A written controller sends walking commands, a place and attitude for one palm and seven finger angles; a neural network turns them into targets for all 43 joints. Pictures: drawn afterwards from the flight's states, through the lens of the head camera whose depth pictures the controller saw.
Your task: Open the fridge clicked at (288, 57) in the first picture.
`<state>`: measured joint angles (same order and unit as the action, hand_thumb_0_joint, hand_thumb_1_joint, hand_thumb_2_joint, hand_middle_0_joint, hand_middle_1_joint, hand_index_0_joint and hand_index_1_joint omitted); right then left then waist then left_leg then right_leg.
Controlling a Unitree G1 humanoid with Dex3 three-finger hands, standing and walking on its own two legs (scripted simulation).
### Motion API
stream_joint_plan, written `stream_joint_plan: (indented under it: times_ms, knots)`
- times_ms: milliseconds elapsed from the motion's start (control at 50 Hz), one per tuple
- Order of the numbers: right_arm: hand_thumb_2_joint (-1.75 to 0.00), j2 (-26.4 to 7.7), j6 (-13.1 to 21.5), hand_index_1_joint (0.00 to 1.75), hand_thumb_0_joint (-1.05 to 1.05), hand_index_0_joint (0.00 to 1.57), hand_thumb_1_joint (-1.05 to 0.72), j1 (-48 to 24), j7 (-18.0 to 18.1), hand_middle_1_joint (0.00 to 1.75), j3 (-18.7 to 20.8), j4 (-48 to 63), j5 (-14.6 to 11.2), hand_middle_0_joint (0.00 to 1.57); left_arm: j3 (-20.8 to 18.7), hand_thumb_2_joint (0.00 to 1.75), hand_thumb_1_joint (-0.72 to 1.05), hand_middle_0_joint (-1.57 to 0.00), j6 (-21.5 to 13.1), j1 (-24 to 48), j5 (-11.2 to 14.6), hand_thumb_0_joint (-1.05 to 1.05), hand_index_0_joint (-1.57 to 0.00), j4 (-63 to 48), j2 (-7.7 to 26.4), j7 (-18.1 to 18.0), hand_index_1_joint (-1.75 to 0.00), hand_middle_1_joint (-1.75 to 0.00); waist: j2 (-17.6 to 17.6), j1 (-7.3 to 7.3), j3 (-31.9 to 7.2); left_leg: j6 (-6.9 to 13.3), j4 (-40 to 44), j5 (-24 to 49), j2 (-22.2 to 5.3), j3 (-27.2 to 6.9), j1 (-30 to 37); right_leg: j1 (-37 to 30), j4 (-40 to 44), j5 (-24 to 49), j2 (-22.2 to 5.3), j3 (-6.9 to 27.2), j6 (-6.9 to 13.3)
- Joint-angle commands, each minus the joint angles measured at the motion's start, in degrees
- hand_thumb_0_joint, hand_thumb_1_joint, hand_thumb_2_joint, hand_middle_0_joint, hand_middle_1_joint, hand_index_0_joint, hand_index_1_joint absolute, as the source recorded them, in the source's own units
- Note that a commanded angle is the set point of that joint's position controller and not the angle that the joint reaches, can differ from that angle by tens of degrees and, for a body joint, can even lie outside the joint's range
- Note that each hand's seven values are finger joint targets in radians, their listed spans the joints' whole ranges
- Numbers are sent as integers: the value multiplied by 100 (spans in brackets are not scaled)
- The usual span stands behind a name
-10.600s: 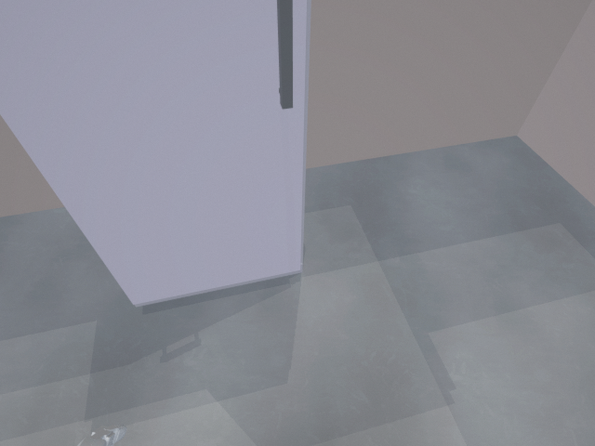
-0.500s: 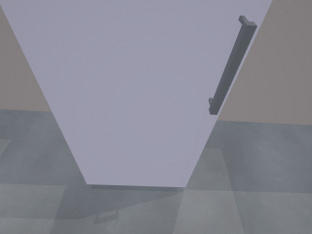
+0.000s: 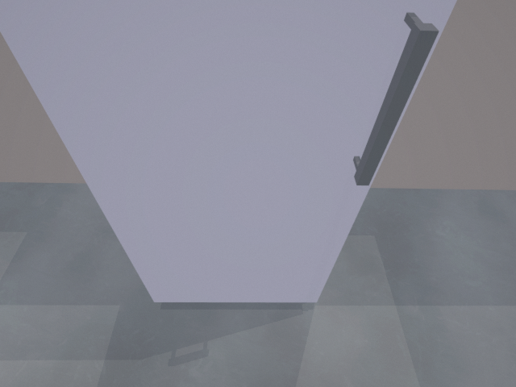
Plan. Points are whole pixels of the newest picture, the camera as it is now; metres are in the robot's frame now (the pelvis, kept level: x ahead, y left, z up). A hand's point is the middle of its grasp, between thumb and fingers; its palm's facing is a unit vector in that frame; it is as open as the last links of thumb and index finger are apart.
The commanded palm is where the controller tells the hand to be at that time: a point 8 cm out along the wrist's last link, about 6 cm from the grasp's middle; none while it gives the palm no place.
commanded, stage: look again from close up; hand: right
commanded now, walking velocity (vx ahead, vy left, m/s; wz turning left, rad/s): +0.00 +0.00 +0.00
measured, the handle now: (382, 112) +0.49 -0.16 +0.19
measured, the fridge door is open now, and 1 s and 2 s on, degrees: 0 0 0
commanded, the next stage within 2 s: raise the hand to about handle height in 0.10 s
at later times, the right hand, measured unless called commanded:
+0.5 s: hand (393, 341) +0.20 -0.17 +0.01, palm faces -0.02 +1.00 +0.00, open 7.9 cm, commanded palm +0.12 -0.24 -0.02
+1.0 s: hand (454, 348) +0.18 -0.23 +0.06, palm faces +0.00 +1.00 -0.09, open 10.8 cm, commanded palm +0.15 -0.28 +0.07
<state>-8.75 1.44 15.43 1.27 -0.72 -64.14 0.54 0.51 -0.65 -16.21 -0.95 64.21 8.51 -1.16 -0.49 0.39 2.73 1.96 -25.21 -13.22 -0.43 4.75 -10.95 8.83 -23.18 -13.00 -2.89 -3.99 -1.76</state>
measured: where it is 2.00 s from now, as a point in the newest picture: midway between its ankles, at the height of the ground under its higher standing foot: outside the picture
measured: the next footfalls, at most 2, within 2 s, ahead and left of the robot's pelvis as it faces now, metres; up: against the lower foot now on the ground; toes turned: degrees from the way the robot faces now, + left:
none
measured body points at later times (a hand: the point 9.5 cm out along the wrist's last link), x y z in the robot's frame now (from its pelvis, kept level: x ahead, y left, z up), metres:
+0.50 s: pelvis -0.02 -0.01 -0.04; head +0.00 -0.01 +0.41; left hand +0.17 +0.26 -0.08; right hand +0.19 -0.23 +0.02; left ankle +0.01 +0.09 -0.74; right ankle -0.01 -0.14 -0.74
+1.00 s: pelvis -0.03 -0.02 -0.04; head -0.02 -0.02 +0.41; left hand +0.14 +0.18 -0.12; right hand +0.17 -0.29 +0.06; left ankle +0.01 +0.09 -0.74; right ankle -0.01 -0.14 -0.74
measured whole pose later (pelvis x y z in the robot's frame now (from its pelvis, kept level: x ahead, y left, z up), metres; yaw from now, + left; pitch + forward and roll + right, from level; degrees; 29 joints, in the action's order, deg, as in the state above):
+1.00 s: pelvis -0.03 -0.02 -0.04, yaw -2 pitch +2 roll +1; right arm -19.2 6.4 19.9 -17.0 13.3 9.1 -18.6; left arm 5.4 -17.8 -15.4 2.2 35.6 11.6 -4.5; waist -1.8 0.5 -0.8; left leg 0.7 -46.1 -20.9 -2.3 6.5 -27.0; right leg 27.9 -48.4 -22.4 -2.5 -1.1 -0.1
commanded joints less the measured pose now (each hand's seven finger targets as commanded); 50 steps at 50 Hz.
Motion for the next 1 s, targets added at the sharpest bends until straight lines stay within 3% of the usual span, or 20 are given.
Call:
stream_joint_plan:
  times_ms: [0,160,180,200,220,240,260,280,300,320,360,380,440,460,500,560,620,680,860,980]
  knots:
    - [-90,-677,78,30,0,20,-90,305,64,30,160,210,14,20,-80,90,90,-20,-102,-409,10,0,-20,-105,469,-45,-30,-30,100,-38,54,64,614,592,-665,-714,-6,158,328,451,-307,275,196]
    - [-90,-626,60,30,0,20,-90,357,62,30,170,180,7,20,-80,90,90,-20,-119,-377,7,0,-20,-90,467,-67,-30,-30,-56,-1,59,63,533,673,-635,-667,10,138,361,551,-348,295,207]
    - [-90,-1386,156,30,0,20,-90,501,73,30,137,474,100,20,-180,90,90,-20,-88,-15,-34,0,-20,-649,922,-22,-30,-30,559,-89,561,-21,515,1688,-567,-712,-167,281,-47,674,-119,549,219]
    - [-89,-2182,1228,32,0,20,-88,-4057,48,32,937,8583,-1122,20,-41,90,90,-20,-1018,317,364,0,-20,-2552,1517,-321,-30,-30,-912,-630,-2683,-162,199,1420,-185,-771,301,-816,-142,1180,244,-32,471]
    - [-88,-1810,795,33,0,20,-85,-1072,279,33,776,7557,-892,20,-3,90,90,-20,-1528,254,280,0,-20,-2420,1232,-466,-30,-30,-1413,-2,-2683,-22,-191,869,-118,-335,468,-904,55,1268,236,-194,374]
    - [-87,-108,62,34,0,21,-83,614,349,34,-34,5642,-863,21,45,90,90,-20,-1709,607,353,0,-20,-2185,970,-472,-30,-30,-559,-148,-1003,-47,-117,491,-75,-80,-248,77,48,842,104,-104,322]
    - [-86,-156,151,36,0,21,-81,-112,328,36,-59,6642,-1140,21,-77,90,90,-20,-1879,479,459,0,-20,-2454,1221,-456,-30,-30,125,-387,-173,-158,-14,164,-114,-24,-520,418,-46,322,141,302,381]
    - [-85,-175,308,37,0,21,-78,186,261,37,63,6413,-1070,21,-166,90,90,-20,-2061,500,415,0,-20,-2563,1242,-469,-30,-30,697,-427,248,-187,-8,-199,-115,-34,-893,644,-238,86,154,320,434]
    - [-84,-564,591,39,0,21,-76,267,151,39,382,6716,-1063,21,-314,90,90,-20,-2225,262,304,0,-20,-2623,1383,-378,-30,-30,796,-395,-508,-209,-217,-372,-161,-69,-1065,674,-618,39,247,341,429]
    - [-83,-696,858,40,0,21,-74,555,-20,40,576,6920,-1024,21,-416,90,90,-20,-2305,324,220,0,-20,-2808,1330,-314,-30,-30,743,-196,-860,-198,-436,-435,-172,-141,-1138,914,-897,105,310,304,396]
    - [-81,-260,1379,43,0,22,-69,1981,-567,43,648,6126,-1246,22,-512,90,90,-20,-2389,517,184,0,-20,-3069,1209,-133,-30,-30,1170,120,-692,-190,-980,-177,-219,-210,-1357,1765,-1431,120,320,319,251]
    - [-80,-246,1701,45,0,22,-67,2593,-930,45,829,5826,-1363,22,-552,90,90,-20,-2359,491,219,0,-20,-3219,1197,1,-30,-30,1003,312,-689,-125,-1240,159,-269,-332,-1240,2042,-1646,226,361,322,183]
    - [-77,-615,2900,50,0,22,-60,2341,-2026,50,1104,6256,-1603,22,-632,90,90,-20,-2324,722,145,0,-20,-3574,1264,278,-30,-30,700,248,-1093,-75,-2312,814,-288,-504,-1711,2763,-2615,240,436,275,103]
    - [-76,-934,2968,51,0,22,-57,2425,-2209,51,1378,6418,-1568,22,-669,90,90,-20,-2265,841,159,0,-20,-3799,1314,312,-30,-30,509,366,-1299,-45,-2471,633,-260,-561,-1762,2914,-2759,181,463,203,139]
    - [-74,-1120,2596,54,0,23,-53,2184,-2229,54,1502,7219,-1645,23,-656,90,90,-20,-2072,1001,211,0,-20,-4245,1355,297,-30,-30,70,446,-1520,-29,-2464,160,-193,-522,-1768,2822,-2692,49,487,99,209]
    - [-71,-1185,2078,58,0,23,-46,1309,-1878,58,1581,8344,-1813,23,-535,90,90,-20,-1833,847,268,0,-20,-4523,1289,85,-30,-30,-168,196,-1417,-104,-2373,-435,-35,-311,-2100,2637,-2615,-289,386,267,258]
    - [-68,-1160,2206,63,0,24,-39,559,-1525,63,1262,9395,-1681,24,-430,90,90,-20,-1837,602,256,0,-20,-4399,1270,-78,-30,-30,-540,-81,-1506,-103,-2325,-449,40,-279,-2267,2285,-2675,-328,271,462,293]
    - [-65,-1141,2256,68,0,24,-32,-45,-1571,68,961,9406,-1608,24,-308,90,90,-20,-1927,545,274,0,-20,-4132,1316,-208,-30,-30,-340,-363,-1322,-133,-2191,-622,115,-245,-2440,2216,-2680,-525,202,614,311]
    - [-56,-1772,871,81,0,26,-11,50,-1843,81,1847,8500,-1899,26,-18,90,90,-20,-2057,966,373,0,-20,-3976,1275,-466,-30,-30,-132,72,-1216,-182,-1186,-1668,-60,-340,-1434,1918,-1691,-1106,253,661,220]
    - [-50,-1799,861,90,0,27,3,14,-1738,90,2101,8551,-2100,27,-4,90,90,-20,-2283,932,374,0,-20,-3849,1312,-447,-30,-30,53,164,-1036,-167,-966,-1066,-1,-179,-971,1537,-1279,-626,224,640,187]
